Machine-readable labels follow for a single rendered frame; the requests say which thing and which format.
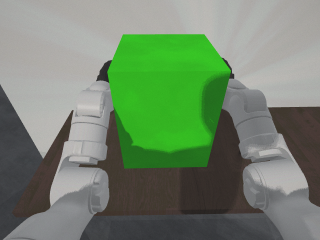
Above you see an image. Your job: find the robot right forearm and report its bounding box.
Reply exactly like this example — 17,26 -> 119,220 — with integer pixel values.
222,78 -> 309,197

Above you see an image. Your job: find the table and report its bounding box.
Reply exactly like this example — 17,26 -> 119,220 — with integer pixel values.
12,106 -> 320,218

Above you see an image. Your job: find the robot left forearm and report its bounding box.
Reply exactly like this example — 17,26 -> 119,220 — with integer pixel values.
50,80 -> 114,205

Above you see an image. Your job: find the robot left hand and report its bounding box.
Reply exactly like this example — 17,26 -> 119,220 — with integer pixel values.
96,60 -> 112,83

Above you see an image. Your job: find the robot left upper arm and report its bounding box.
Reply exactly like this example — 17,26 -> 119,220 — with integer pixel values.
3,166 -> 110,240

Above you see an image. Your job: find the robot right upper arm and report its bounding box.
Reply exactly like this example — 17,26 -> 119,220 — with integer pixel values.
242,159 -> 320,240

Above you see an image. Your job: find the carton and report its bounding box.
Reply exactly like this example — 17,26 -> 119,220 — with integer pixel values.
107,34 -> 231,169

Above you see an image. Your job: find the robot right hand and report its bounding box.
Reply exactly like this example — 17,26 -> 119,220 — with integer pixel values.
222,58 -> 235,79

